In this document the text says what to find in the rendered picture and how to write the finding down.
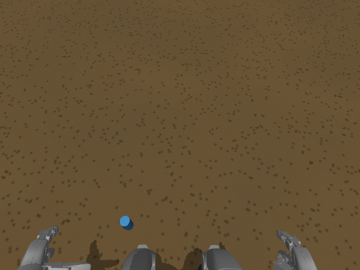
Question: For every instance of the left robot hand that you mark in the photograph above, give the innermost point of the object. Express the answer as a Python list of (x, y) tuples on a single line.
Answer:
[(39, 253)]

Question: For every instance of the right robot hand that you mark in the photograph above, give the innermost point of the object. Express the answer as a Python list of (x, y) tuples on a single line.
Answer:
[(300, 259)]

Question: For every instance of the can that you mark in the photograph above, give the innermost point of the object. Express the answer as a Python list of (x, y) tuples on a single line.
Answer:
[(126, 222)]

